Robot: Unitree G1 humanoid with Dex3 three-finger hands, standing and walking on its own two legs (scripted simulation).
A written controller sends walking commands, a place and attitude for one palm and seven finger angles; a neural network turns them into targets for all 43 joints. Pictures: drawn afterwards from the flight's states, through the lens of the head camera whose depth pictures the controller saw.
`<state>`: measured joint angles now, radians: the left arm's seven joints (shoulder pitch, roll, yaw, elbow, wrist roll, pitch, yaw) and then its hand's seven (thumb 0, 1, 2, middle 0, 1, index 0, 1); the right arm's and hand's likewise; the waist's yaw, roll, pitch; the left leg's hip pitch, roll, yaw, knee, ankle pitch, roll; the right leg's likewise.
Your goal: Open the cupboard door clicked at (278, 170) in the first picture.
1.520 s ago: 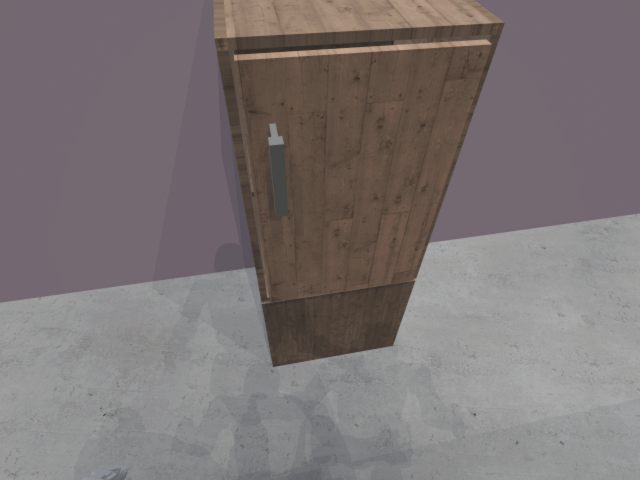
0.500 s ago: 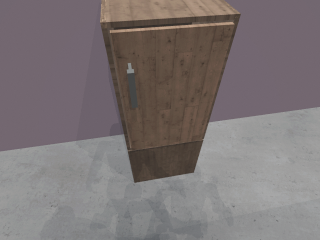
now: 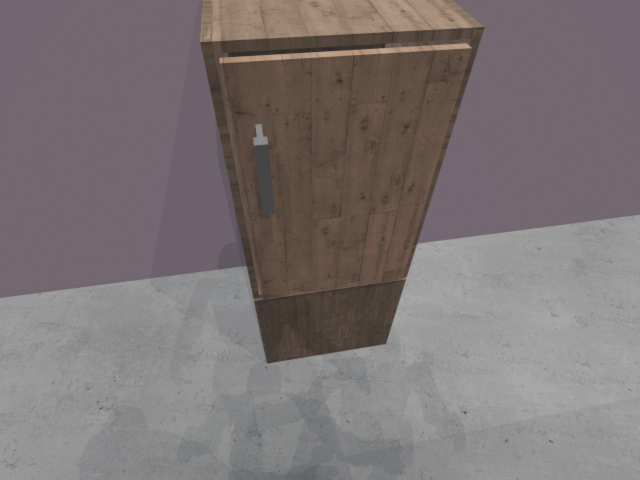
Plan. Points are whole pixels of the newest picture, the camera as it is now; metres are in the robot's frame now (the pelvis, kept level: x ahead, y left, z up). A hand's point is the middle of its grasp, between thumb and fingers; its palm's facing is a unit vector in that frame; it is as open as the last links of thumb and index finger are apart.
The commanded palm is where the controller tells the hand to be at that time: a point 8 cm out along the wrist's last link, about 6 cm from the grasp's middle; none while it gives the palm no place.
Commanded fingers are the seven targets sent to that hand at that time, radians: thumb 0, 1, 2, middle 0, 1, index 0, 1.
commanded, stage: shuffle to correct the standing spot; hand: left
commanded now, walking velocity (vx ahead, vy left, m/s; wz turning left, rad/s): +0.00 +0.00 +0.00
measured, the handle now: (264, 170) +0.56 +0.13 +0.07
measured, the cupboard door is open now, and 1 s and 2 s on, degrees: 0 0 0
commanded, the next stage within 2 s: come to a stop and stand still in 1.08 s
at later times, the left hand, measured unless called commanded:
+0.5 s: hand out of the picture -0.02 +0.14 -0.19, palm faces +0.14 -0.97 -0.19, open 7.3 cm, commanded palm none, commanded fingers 0.00 0.90 0.90 -0.20 -0.30 -0.20 -0.30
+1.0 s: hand out of the picture +0.08 +0.11 -0.18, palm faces +0.21 -0.96 -0.17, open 7.3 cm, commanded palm none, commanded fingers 0.00 0.90 0.90 -0.20 -0.30 -0.20 -0.30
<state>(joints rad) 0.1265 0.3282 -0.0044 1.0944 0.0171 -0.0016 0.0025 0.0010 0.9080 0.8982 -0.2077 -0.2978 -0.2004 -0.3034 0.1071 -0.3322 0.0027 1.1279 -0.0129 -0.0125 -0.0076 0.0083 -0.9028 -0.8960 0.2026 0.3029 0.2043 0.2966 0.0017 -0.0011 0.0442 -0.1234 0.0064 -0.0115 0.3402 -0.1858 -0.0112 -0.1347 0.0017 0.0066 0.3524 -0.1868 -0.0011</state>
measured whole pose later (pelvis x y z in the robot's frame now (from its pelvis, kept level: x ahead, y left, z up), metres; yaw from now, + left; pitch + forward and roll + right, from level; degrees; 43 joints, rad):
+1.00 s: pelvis +0.07 -0.08 +0.00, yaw +11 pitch -1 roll -2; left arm 0.23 0.19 0.07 1.01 0.03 0.08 -0.01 0.00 0.91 0.90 -0.20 -0.30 -0.19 -0.30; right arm 0.25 -0.13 -0.06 1.07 -0.04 0.00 -0.05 0.01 -0.90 -0.90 0.20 0.30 0.21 0.30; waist -0.02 -0.02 0.06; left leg -0.19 0.12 0.11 0.47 -0.27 -0.03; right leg -0.40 -0.09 -0.02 0.80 -0.34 0.07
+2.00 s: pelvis +0.08 -0.15 -0.01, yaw +12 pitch -2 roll +0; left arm 0.31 0.14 -0.02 1.06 0.02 0.00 0.04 0.00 0.91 0.90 -0.20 -0.30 -0.20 -0.30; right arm 0.31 -0.17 0.02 1.04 -0.02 0.00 -0.02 0.01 -0.92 -0.90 0.20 0.30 0.20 0.30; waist 0.00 0.01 0.01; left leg -0.18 -0.06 0.10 0.46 -0.25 0.09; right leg -0.24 -0.04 -0.09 0.50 -0.22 -0.01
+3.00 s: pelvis +0.08 -0.15 -0.02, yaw +15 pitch +0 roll +0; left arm 0.56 0.21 -0.03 0.16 -0.14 0.00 0.18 0.08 0.94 0.87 -0.21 -0.33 -0.20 -0.34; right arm 0.42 -0.24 0.02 0.82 0.06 -0.28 -0.07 0.03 -0.93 -0.90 0.20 0.30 0.20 0.30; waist -0.05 0.03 -0.04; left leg -0.30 -0.09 0.07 0.59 -0.30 0.09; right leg -0.35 -0.03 -0.05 0.64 -0.28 -0.01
